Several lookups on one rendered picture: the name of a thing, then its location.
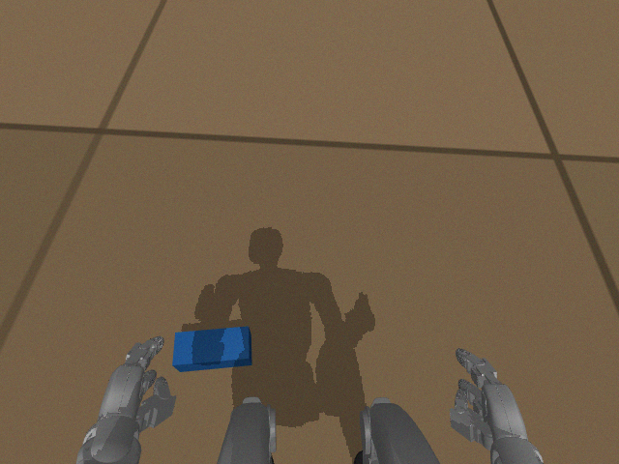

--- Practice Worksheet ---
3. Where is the right robot hand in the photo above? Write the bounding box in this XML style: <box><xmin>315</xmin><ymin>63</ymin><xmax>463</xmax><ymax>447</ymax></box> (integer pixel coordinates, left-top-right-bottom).
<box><xmin>450</xmin><ymin>348</ymin><xmax>528</xmax><ymax>450</ymax></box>

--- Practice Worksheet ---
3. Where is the carton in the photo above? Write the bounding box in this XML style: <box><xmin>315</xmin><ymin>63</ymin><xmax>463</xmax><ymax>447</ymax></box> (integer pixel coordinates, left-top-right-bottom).
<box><xmin>172</xmin><ymin>326</ymin><xmax>251</xmax><ymax>372</ymax></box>

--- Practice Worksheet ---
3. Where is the left robot hand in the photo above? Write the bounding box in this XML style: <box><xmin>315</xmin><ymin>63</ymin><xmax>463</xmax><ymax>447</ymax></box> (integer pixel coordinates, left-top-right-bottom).
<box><xmin>97</xmin><ymin>336</ymin><xmax>176</xmax><ymax>433</ymax></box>

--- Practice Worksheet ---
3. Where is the left robot arm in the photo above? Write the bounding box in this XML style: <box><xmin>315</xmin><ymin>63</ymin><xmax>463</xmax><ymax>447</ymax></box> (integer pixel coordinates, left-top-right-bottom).
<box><xmin>76</xmin><ymin>416</ymin><xmax>141</xmax><ymax>464</ymax></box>

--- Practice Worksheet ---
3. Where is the right robot arm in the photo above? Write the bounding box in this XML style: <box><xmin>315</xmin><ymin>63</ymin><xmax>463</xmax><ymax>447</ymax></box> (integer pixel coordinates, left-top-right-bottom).
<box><xmin>490</xmin><ymin>437</ymin><xmax>544</xmax><ymax>464</ymax></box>

